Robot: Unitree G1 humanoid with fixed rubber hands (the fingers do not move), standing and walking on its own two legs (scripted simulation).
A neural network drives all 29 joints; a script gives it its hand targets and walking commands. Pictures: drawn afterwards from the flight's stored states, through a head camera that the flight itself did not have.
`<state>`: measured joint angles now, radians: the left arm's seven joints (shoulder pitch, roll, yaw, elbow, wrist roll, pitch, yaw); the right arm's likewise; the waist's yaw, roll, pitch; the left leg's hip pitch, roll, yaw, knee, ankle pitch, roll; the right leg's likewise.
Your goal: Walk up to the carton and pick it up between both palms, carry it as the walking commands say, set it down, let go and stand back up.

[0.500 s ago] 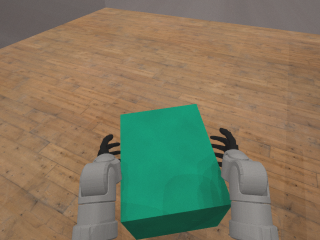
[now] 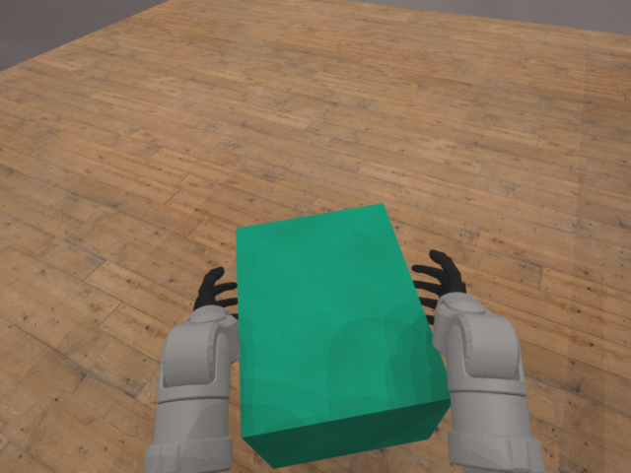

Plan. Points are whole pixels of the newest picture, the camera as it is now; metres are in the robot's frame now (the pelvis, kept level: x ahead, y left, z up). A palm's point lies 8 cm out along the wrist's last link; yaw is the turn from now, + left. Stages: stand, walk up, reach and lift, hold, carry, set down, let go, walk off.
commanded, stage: carry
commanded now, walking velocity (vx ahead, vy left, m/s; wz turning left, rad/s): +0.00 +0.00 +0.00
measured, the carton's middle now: (330, 331) +0.32 +0.02 -0.01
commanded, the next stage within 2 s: hold in 1.58 s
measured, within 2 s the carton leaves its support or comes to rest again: neither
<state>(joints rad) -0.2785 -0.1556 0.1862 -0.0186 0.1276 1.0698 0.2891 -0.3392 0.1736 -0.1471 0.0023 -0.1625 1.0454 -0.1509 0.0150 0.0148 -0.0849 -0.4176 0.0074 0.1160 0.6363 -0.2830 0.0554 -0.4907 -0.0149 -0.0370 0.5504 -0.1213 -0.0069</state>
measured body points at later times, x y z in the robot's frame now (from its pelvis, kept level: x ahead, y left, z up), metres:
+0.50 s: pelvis +0.03 +0.03 +0.00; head +0.01 +0.03 +0.45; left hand +0.32 +0.19 +0.05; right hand +0.33 -0.12 +0.06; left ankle +0.03 +0.08 -0.72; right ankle +0.10 -0.12 -0.72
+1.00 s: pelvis +0.03 +0.05 +0.00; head +0.02 +0.05 +0.45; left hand +0.32 +0.21 +0.04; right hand +0.33 -0.10 +0.04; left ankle +0.03 +0.08 -0.72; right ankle +0.10 -0.12 -0.72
